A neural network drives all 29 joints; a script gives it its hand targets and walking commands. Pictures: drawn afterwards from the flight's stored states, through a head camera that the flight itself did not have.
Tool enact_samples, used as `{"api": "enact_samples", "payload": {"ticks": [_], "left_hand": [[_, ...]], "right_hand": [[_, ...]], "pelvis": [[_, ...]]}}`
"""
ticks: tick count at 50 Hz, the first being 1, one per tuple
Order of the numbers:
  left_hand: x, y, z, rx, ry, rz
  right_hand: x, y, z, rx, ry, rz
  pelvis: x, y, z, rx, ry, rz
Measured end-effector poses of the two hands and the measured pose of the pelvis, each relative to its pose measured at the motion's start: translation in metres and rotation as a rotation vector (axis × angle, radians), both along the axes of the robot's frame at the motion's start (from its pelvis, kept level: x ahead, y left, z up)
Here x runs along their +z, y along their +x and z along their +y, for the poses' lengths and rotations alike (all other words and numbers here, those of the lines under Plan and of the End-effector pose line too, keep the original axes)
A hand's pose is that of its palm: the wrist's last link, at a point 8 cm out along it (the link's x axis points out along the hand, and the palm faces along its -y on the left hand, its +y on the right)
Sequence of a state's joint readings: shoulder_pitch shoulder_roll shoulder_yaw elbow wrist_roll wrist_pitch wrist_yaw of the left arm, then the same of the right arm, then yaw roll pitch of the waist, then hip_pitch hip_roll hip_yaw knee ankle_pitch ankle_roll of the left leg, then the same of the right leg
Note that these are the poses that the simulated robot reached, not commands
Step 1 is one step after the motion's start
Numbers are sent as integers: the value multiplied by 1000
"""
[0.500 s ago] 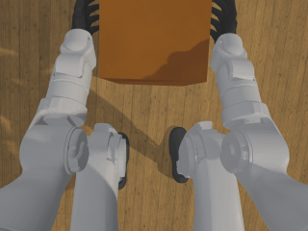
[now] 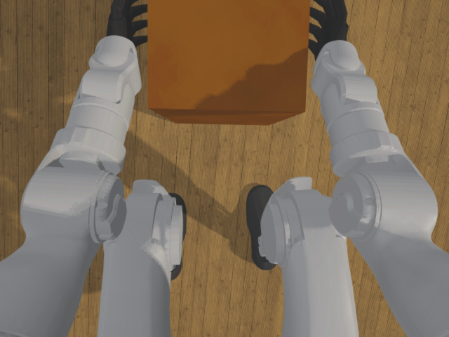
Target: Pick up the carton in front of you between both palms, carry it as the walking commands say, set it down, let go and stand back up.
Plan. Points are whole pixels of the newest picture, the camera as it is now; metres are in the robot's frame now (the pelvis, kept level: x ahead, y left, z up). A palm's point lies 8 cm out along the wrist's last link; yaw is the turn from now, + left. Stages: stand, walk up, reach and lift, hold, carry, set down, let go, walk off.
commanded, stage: set down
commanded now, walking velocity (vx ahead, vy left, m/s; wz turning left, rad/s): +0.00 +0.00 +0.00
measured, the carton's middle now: (225, 61) +0.51 -0.01 -0.23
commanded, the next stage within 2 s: let go in 1.96 s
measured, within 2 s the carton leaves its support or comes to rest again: rests again in 0.18 s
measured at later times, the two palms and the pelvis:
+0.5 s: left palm (125, 39) +0.53 +0.14 -0.16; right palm (332, 46) +0.52 -0.17 -0.15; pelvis +0.00 -0.01 +0.00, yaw +0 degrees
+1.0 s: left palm (90, 33) +0.53 +0.19 -0.16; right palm (345, 58) +0.51 -0.19 -0.16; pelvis +0.00 +0.00 +0.00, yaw +0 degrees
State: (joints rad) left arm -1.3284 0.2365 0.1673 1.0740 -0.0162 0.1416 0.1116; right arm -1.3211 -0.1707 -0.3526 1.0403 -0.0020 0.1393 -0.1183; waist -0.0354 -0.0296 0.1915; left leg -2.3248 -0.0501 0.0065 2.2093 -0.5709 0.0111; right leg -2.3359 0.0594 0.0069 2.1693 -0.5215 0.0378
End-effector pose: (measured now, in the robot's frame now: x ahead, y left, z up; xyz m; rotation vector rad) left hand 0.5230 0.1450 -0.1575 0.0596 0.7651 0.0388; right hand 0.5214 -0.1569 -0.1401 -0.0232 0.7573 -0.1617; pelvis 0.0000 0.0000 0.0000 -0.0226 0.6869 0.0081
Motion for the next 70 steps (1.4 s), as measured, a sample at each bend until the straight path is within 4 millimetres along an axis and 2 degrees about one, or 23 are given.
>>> {"api": "enact_samples", "payload": {"ticks": [30,33,37,40,43,48,52,61,70], "left_hand": [[-9,1,-2,-68,-47,-15],[-21,-5,8,-36,-14,3],[-35,-16,36,26,32,22],[-37,-18,50,39,50,13],[-32,-11,54,35,46,-11],[-13,4,48,32,27,-72],[14,9,43,32,23,-121],[85,2,46,49,33,-111],[138,6,49,43,33,-128]], "right_hand": [[-15,-2,-13,33,17,-2],[-26,-10,-16,42,-3,35],[-40,-19,-29,-2,-29,55],[-44,-22,-37,-19,-32,48],[-43,-21,-39,-25,-28,25],[-29,-15,-38,-26,-19,-39],[-5,-13,-34,-20,-12,-95],[69,-16,-34,-27,-16,-106],[120,-14,-37,-26,-18,-119]], "pelvis": [[-2,-5,-8,-11,6,-66],[-2,-5,-7,-11,3,-75],[-1,-3,-6,-7,0,-80],[-2,0,-4,-3,-1,-81],[-3,2,-3,2,-3,-79],[-4,4,-2,4,-6,-61],[5,5,-2,3,-4,-47],[56,9,-3,1,5,32],[97,13,-5,0,6,101]]}}
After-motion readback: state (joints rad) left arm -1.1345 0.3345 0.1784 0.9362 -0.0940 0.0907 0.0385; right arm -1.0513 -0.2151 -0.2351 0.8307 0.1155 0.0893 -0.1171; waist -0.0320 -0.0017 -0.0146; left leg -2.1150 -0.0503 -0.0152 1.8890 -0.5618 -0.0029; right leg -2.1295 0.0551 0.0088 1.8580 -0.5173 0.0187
